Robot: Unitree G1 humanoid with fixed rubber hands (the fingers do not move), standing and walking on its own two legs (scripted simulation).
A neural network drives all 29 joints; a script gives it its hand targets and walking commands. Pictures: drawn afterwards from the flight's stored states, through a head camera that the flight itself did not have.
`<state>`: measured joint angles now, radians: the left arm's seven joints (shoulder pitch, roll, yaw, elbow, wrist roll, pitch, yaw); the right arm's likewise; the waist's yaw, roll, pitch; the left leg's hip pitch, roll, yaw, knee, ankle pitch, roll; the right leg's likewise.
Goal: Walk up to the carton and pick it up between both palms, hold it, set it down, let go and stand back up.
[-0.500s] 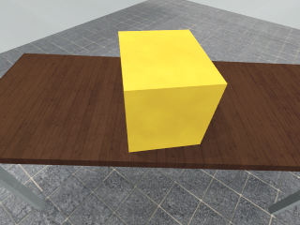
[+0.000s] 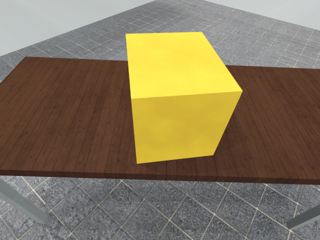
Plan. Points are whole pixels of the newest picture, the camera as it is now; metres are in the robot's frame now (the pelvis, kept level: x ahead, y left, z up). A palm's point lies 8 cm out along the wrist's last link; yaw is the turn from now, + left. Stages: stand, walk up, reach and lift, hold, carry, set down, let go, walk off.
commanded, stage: stand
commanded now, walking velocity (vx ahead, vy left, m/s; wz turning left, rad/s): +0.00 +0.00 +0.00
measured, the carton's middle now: (170, 95) +0.53 -0.02 +0.07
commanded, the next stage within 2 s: none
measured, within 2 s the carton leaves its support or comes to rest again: neither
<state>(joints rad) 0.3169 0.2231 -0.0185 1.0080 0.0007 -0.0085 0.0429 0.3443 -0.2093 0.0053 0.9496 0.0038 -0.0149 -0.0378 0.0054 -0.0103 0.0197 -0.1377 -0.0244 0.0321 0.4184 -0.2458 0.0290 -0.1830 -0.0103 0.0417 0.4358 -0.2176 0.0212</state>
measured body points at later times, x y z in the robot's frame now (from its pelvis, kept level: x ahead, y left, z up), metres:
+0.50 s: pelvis +0.00 +0.00 +0.00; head +0.00 +0.00 +0.45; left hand +0.01 +0.24 -0.15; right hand +0.02 -0.24 -0.15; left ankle -0.01 +0.10 -0.74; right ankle +0.01 -0.13 -0.74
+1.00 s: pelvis +0.00 +0.00 +0.00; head +0.00 +0.00 +0.45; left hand +0.00 +0.24 -0.15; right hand +0.01 -0.24 -0.15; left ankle -0.01 +0.10 -0.74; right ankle +0.01 -0.13 -0.74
